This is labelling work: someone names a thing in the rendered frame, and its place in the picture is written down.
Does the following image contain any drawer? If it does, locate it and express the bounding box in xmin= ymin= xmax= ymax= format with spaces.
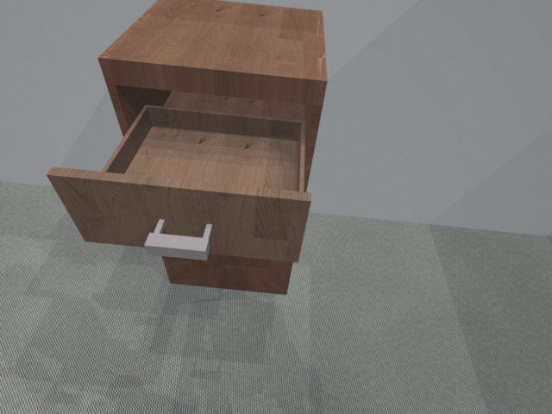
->
xmin=47 ymin=105 xmax=311 ymax=263

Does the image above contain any cabinet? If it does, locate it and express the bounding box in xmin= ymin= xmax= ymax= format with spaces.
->
xmin=98 ymin=0 xmax=328 ymax=295

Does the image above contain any handle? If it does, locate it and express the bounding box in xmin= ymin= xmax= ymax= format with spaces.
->
xmin=144 ymin=219 xmax=212 ymax=260

